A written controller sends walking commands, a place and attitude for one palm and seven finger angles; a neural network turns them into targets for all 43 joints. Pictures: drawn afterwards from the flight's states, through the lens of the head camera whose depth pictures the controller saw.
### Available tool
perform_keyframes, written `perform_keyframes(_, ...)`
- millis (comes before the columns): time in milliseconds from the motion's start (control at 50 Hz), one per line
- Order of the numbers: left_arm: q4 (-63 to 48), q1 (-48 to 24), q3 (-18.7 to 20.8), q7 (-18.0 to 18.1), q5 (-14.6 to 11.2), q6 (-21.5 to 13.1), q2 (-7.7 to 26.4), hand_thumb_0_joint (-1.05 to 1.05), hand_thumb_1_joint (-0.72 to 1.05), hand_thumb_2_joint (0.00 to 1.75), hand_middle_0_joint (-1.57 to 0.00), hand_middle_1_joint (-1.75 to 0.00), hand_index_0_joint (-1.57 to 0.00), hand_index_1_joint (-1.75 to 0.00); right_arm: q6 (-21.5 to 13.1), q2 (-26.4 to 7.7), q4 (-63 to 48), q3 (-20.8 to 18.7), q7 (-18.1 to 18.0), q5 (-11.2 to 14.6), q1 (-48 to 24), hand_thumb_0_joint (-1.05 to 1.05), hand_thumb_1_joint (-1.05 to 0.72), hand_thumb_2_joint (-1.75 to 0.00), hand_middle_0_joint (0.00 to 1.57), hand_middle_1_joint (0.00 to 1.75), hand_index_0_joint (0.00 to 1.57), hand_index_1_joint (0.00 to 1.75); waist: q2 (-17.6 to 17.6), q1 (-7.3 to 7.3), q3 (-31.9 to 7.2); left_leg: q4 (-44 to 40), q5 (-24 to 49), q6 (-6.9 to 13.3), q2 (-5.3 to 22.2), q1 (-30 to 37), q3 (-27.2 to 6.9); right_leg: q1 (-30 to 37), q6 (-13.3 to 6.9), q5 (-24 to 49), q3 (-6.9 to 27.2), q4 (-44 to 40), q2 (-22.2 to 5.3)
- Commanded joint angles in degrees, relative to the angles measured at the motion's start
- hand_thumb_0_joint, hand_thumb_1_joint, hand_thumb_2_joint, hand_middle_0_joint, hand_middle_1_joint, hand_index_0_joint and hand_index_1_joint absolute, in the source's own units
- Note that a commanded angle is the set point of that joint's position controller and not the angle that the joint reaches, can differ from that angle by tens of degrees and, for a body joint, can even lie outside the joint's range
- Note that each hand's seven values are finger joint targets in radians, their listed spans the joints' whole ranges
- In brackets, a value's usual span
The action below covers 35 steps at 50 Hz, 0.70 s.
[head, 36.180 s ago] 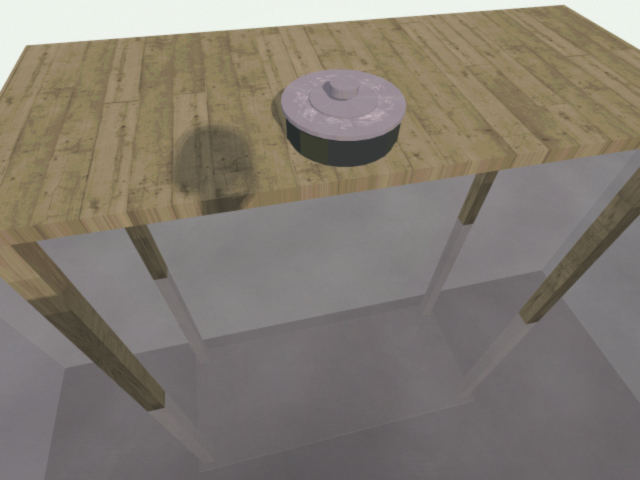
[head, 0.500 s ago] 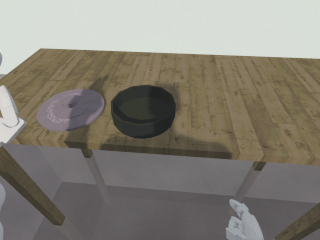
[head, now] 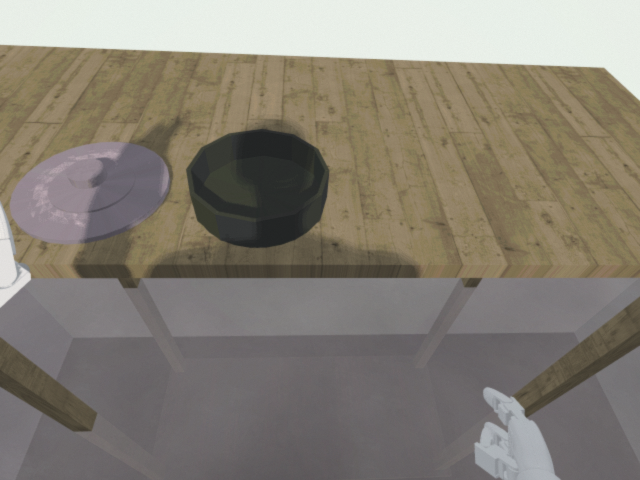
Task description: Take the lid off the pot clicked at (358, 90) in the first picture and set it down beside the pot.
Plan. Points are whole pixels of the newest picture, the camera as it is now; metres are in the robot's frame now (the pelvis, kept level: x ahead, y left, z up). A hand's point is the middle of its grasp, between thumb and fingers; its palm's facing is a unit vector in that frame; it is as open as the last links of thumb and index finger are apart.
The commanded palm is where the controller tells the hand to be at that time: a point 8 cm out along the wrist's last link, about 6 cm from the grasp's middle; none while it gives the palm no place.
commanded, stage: step back with the hand held close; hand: left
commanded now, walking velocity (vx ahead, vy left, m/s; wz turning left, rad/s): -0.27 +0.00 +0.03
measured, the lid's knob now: (87, 173) +0.46 +0.35 +0.11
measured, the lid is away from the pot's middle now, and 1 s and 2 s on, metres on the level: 0.24 0.24 0.24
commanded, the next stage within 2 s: stop stepping back and stand still in 0.80 s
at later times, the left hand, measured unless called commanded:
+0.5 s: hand out of the picture +0.10 +0.24 +0.29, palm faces +0.52 -0.77 -0.36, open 7.4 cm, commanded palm +0.04 +0.30 +0.29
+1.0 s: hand out of the picture +0.01 +0.25 +0.26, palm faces +0.40 -0.84 -0.37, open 7.4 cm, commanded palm -0.07 +0.30 +0.29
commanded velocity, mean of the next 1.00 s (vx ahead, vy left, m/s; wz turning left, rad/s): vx -0.27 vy -0.01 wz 0.03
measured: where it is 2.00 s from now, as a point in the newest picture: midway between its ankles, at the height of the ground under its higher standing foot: outside the picture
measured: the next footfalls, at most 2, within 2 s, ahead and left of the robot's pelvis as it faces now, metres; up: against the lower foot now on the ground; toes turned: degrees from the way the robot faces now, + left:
right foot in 0.70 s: -0.13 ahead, -0.15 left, +0.00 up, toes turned -1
left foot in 0.84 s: -0.03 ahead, +0.09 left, +0.00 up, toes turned -3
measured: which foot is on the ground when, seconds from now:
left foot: down 0.00-0.72, up 0.74-0.82, down 0.84-1.00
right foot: down 0.00-0.42, up 0.44-0.68, down 0.70-0.84, up 0.86-1.00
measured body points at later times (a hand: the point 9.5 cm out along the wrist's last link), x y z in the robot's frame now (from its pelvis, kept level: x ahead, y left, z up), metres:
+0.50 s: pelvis -0.09 +0.02 -0.01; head -0.08 +0.04 +0.44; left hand +0.07 +0.28 +0.30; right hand +0.07 -0.22 -0.08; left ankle +0.00 +0.08 -0.74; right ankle -0.06 -0.13 -0.70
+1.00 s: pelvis -0.21 +0.03 -0.01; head -0.19 +0.06 +0.44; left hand -0.01 +0.30 +0.28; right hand -0.06 -0.22 -0.07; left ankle -0.07 +0.09 -0.74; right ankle -0.23 -0.13 -0.68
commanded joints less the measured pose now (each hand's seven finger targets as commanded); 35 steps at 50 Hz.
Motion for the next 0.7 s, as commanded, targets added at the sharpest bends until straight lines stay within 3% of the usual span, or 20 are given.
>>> perform_keyframes(0, -14.6, -3.6, 10.2, 2.5, -0.8, -4.2, 11.1, 0.00, 0.90, 0.90, -0.20, -0.30, -0.20, -0.30, -4.2, -6.7, -9.3, -2.1, -0.7, -0.3, -4.4, 0.00, -0.90, -0.90, 0.20, 0.30, 0.20, 0.30, 11.4, 1.13, -13.3, -7.9, 12.6, 0.6, 10.2, -1.7, -10.8, 5.7, -1.2, 4.4, 0.9, 7.4, -1.3)
perform_keyframes(60, -10.7, -6.8, 10.6, 3.1, -0.7, -4.4, 9.7, 0.00, 0.90, 0.90, -0.20, -0.30, -0.20, -0.30, -5.8, -6.6, -8.5, -2.6, -1.0, -0.6, -2.9, 0.00, -0.90, -0.90, 0.20, 0.30, 0.20, 0.30, 13.5, 0.53, -9.7, -11.9, -0.6, 1.9, 13.0, -10.1, -12.4, 5.3, -1.3, -6.4, 0.7, 14.7, -0.4)
perform_keyframes(100, -8.6, -9.6, 10.2, 3.5, -0.7, -4.4, 9.4, 0.00, 0.90, 0.90, -0.20, -0.30, -0.20, -0.30, -7.0, -6.6, -8.0, -2.5, -1.1, -0.5, -2.4, 0.00, -0.90, -0.90, 0.20, 0.30, 0.20, 0.30, 11.3, 0.14, -8.2, -10.9, -6.3, 2.2, 12.3, -12.5, -13.0, 4.8, -1.5, -6.3, 1.5, 13.6, -0.6)
perform_keyframes(140, -3.7, -11.9, 8.9, 3.6, -0.5, -4.1, 8.4, 0.00, 0.90, 0.90, -0.20, -0.30, -0.20, -0.30, -7.3, -6.5, -7.4, -2.5, -1.2, -0.5, -2.0, 0.00, -0.90, -0.90, 0.20, 0.30, 0.20, 0.30, 5.4, -0.41, -5.9, -6.7, -6.8, 1.2, 10.0, -12.7, -12.1, 3.5, -2.2, 0.2, 3.2, 7.2, -2.0)
perform_keyframes(180, -1.7, -12.9, 8.4, 3.3, 0.0, -4.0, 9.0, 0.00, 0.90, 0.90, -0.20, -0.30, -0.20, -0.30, -7.1, -6.4, -6.6, -3.1, -1.0, -0.2, -1.5, 0.00, -0.90, -0.90, 0.20, 0.30, 0.20, 0.30, -3.9, -0.98, -7.8, 0.9, -5.0, -0.5, 6.2, -5.9, -9.6, -1.3, -3.5, 3.5, 7.1, -0.7, -5.6)
perform_keyframes(200, -2.6, -11.9, 8.7, 3.3, 0.2, -4.2, 9.9, 0.00, 0.90, 0.90, -0.20, -0.30, -0.20, -0.30, -7.0, -6.3, -6.1, -3.2, -0.9, -0.2, -1.5, 0.00, -0.90, -0.90, 0.20, 0.30, 0.20, 0.30, -5.2, -1.03, -9.5, 4.6, -5.1, -0.9, 4.8, -2.5, -8.2, -3.6, -4.5, 1.6, 9.3, -3.8, -7.9)
perform_keyframes(240, -3.7, -10.9, 6.7, 3.5, 0.2, -4.7, 8.7, 0.00, 0.90, 0.90, -0.20, -0.30, -0.20, -0.30, -6.5, -5.6, -5.6, -3.0, -0.8, 0.0, -1.2, 0.00, -0.90, -0.90, 0.20, 0.30, 0.20, 0.30, -5.6, -1.49, -8.6, 14.1, -7.0, -1.7, 2.6, 2.4, -6.1, -12.1, -6.5, -4.2, 12.0, -8.3, -13.4)
perform_keyframes(280, -5.0, -9.6, 6.7, 3.8, 0.3, -4.7, 9.1, 0.00, 0.90, 0.90, -0.20, -0.30, -0.20, -0.30, -6.2, -4.9, -6.0, -2.5, -0.8, -0.2, -1.7, 0.00, -0.90, -0.90, 0.20, 0.30, 0.20, 0.30, -4.9, -1.35, -7.8, 17.2, -6.8, -1.6, 2.5, 3.3, -6.0, -15.7, -7.3, -4.9, 10.9, -8.5, -15.1)
perform_keyframes(320, -7.7, -9.1, 7.4, 4.1, 0.2, -5.1, 9.8, 0.00, 0.90, 0.90, -0.20, -0.30, -0.20, -0.30, -6.3, -5.2, -6.5, -2.0, -1.1, -0.4, -2.1, 0.00, -0.90, -0.90, 0.20, 0.30, 0.20, 0.30, -2.0, -1.41, -7.1, 7.8, -5.5, -1.3, 4.5, 1.3, -8.2, -12.8, -6.1, -2.7, 8.0, -4.7, -11.7)
perform_keyframes(340, -7.9, -8.6, 7.6, 4.3, 0.0, -5.6, 9.5, 0.00, 0.90, 0.90, -0.20, -0.30, -0.20, -0.30, -6.6, -5.7, -6.8, -1.9, -1.4, -0.5, -2.5, 0.00, -0.90, -0.90, 0.20, 0.30, 0.20, 0.30, 1.6, -1.07, -6.2, 1.3, -5.2, -0.7, 6.0, -1.4, -10.4, -10.5, -4.7, -3.0, 5.6, -1.9, -7.8)
perform_keyframes(360, -9.1, -8.8, 7.7, 4.5, -0.1, -6.4, 9.6, 0.00, 0.90, 0.90, -0.20, -0.30, -0.20, -0.30, -6.9, -6.0, -7.2, -1.7, -1.7, -0.2, -2.8, 0.00, -0.90, -0.90, 0.20, 0.30, 0.20, 0.30, 6.7, -0.90, -5.9, -3.8, -10.7, -0.2, 8.5, -4.1, -13.1, -9.7, -3.4, -7.7, 3.1, 1.5, -4.5)
perform_keyframes(400, -11.8, -10.9, 9.1, 4.7, 0.2, -7.4, 9.4, 0.00, 0.90, 0.90, -0.20, -0.30, -0.20, -0.30, -8.3, -6.7, -8.4, -1.4, -2.4, -1.0, -4.0, 0.00, -0.90, -0.90, 0.20, 0.30, 0.20, 0.30, 21.9, -0.50, -6.0, -22.0, -28.4, 2.6, 16.7, -16.5, -24.8, -1.4, -1.1, -13.4, 0.0, 21.6, 3.4)
perform_keyframes(420, -11.8, -12.8, 9.8, 4.9, 0.3, -7.4, 9.7, 0.00, 0.90, 0.90, -0.20, -0.30, -0.20, -0.30, -9.3, -5.2, -7.6, -1.7, -2.5, -2.0, -1.7, 0.00, -0.90, -0.90, 0.20, 0.30, 0.20, 0.30, 19.1, -1.12, -6.3, -23.3, -26.1, 4.0, 18.7, -18.1, -27.3, -2.4, -1.0, -15.9, 2.2, 31.4, 3.8)
perform_keyframes(460, -8.6, -11.6, 9.6, 5.2, -0.2, -6.9, 9.1, 0.00, 0.90, 0.90, -0.20, -0.30, -0.20, -0.30, -10.6, -4.4, -5.6, -3.0, -1.4, -2.1, -0.5, 0.00, -0.90, -0.90, 0.20, 0.30, 0.20, 0.30, 9.0, -0.88, -9.2, -17.2, -11.0, 5.4, 17.8, -8.0, -23.5, -9.0, -1.4, -19.3, 3.9, 34.1, 2.8)
perform_keyframes(500, -7.3, -9.0, 8.9, 5.3, -0.7, -6.2, 7.9, 0.00, 0.90, 0.90, -0.20, -0.30, -0.20, -0.30, -11.0, -4.3, -5.6, -3.2, -0.8, -1.7, -1.3, 0.00, -0.90, -0.90, 0.20, 0.30, 0.20, 0.30, 10.0, -0.41, -11.6, -14.6, -3.8, 4.4, 15.4, -1.0, -18.2, -9.3, -1.2, -20.0, 1.8, 26.6, 2.0)
perform_keyframes(560, -6.2, -10.2, 6.4, 4.9, -0.6, -5.5, 6.9, 0.00, 0.90, 0.90, -0.20, -0.30, -0.20, -0.30, -11.0, -4.1, -5.0, -2.6, -0.5, -1.9, -1.7, 0.00, -0.90, -0.90, 0.20, 0.30, 0.20, 0.30, 13.1, -0.77, -11.1, -17.1, -8.0, 1.8, 13.9, -1.8, -16.2, -2.9, -1.7, -18.2, -1.4, 12.1, 2.4)
perform_keyframes(600, -6.4, -9.7, 6.5, 4.3, -0.3, -6.1, 8.0, 0.00, 0.90, 0.90, -0.20, -0.30, -0.20, -0.30, -10.4, -4.4, -4.5, -2.6, -0.7, -2.6, -1.2, 0.00, -0.90, -0.90, 0.20, 0.30, 0.20, 0.30, 14.1, -0.94, -12.4, -15.4, -7.4, -0.4, 13.2, -2.0, -15.7, 2.1, -3.0, -11.2, -1.3, 1.6, 1.7)
perform_keyframes(640, -7.7, -10.8, 6.6, 3.8, -0.1, -7.2, 9.8, 0.00, 0.90, 0.90, -0.20, -0.30, -0.20, -0.30, -9.2, -4.0, -4.2, -2.4, -0.8, -2.6, -0.6, 0.00, -0.90, -0.90, 0.20, 0.30, 0.20, 0.30, 7.0, -1.04, -13.0, -5.6, -6.5, -2.8, 9.7, -0.6, -10.7, -0.4, -6.0, -6.5, 3.7, -6.7, -4.4)
perform_keyframes(660, -7.7, -11.5, 7.3, 4.1, -0.3, -8.0, 11.2, 0.00, 0.90, 0.90, -0.20, -0.30, -0.20, -0.30, -9.0, -3.6, -4.0, -2.3, -1.0, -2.7, -0.4, 0.00, -0.90, -0.90, 0.20, 0.30, 0.20, 0.30, 1.0, -0.91, -12.1, 3.3, -4.8, -4.0, 6.8, 2.9, -7.7, -7.4, -7.5, -3.4, 7.9, -9.6, -9.9)
perform_keyframes(680, -7.4, -12.9, 7.6, 4.5, -0.3, -8.8, 12.2, 0.00, 0.90, 0.90, -0.20, -0.30, -0.20, -0.30, -9.2, -3.3, -3.3, -2.0, -1.2, -2.7, -0.3, 0.00, -0.90, -0.90, 0.20, 0.30, 0.20, 0.30, -1.9, -0.86, -12.0, 11.1, -2.4, -4.4, 4.2, 5.8, -4.7, -12.1, -7.7, 1.1, 9.8, -11.9, -14.3)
